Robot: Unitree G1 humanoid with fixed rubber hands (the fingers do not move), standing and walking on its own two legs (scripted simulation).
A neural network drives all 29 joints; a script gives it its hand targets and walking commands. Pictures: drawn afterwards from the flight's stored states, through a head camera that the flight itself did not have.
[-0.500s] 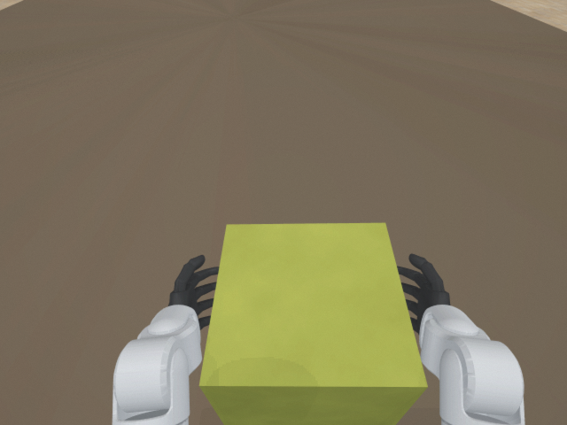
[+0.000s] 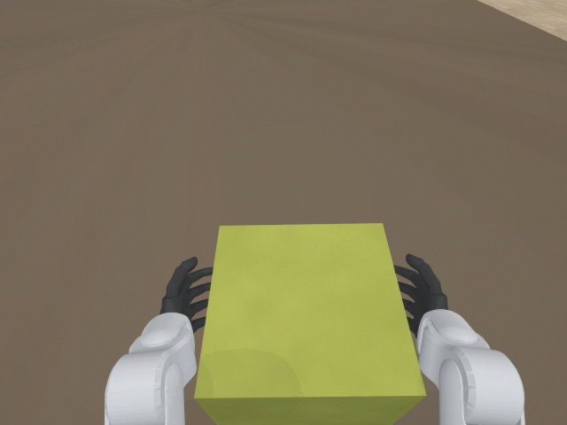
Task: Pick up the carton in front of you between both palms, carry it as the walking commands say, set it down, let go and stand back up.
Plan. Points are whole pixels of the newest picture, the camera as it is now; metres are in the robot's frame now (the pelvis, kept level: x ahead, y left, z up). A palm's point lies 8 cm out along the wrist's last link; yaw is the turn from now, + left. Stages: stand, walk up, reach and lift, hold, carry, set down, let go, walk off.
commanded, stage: carry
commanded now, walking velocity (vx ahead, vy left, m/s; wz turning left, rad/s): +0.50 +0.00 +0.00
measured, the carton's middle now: (301, 338) +0.25 +0.00 +0.02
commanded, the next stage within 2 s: none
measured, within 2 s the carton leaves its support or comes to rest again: neither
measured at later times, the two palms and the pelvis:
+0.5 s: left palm (222, 156) +0.57 +0.14 +0.10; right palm (379, 154) +0.58 -0.16 +0.10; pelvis +0.33 -0.02 +0.00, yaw +2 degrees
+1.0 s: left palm (225, 89) +0.87 +0.16 +0.10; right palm (344, 87) +0.88 -0.14 +0.10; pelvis +0.63 +0.01 +0.00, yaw +1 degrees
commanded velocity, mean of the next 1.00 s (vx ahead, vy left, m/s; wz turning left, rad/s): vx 0.31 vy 0.00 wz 0.00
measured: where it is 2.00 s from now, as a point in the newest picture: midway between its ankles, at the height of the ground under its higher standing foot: (284, 331)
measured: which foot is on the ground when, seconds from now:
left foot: down 0.00-0.10, up 0.12-0.56, down 0.58-1.00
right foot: up 0.00-0.06, down 0.08-0.62, up 0.64-0.98, down 1.00-1.00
